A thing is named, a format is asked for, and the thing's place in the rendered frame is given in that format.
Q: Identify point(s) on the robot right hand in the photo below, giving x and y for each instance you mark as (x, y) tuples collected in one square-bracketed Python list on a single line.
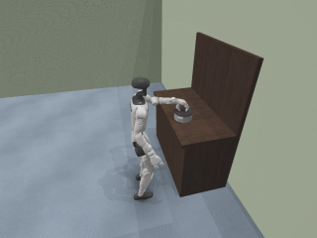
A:
[(156, 160)]

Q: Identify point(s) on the pot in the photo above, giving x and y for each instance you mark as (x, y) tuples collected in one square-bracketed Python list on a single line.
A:
[(182, 119)]

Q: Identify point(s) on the robot torso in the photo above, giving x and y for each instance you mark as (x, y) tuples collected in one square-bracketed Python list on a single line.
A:
[(133, 118)]

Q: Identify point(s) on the robot right forearm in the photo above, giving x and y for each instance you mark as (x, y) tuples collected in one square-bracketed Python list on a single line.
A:
[(142, 142)]

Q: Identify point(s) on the table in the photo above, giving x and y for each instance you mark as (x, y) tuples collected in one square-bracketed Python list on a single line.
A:
[(200, 153)]

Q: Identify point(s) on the robot left upper arm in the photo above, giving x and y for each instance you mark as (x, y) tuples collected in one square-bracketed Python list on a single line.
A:
[(152, 100)]

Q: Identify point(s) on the robot right upper arm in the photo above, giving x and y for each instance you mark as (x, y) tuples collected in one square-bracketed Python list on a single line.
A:
[(140, 117)]

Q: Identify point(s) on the robot left hand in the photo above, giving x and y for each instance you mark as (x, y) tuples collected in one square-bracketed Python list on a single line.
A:
[(182, 102)]

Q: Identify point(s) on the lid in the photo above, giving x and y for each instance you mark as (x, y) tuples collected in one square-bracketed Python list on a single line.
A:
[(183, 113)]

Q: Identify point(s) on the robot left forearm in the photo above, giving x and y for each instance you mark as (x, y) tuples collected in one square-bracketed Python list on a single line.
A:
[(167, 100)]

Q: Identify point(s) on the robot right thigh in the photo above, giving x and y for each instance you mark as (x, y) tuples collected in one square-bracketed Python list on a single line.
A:
[(149, 168)]

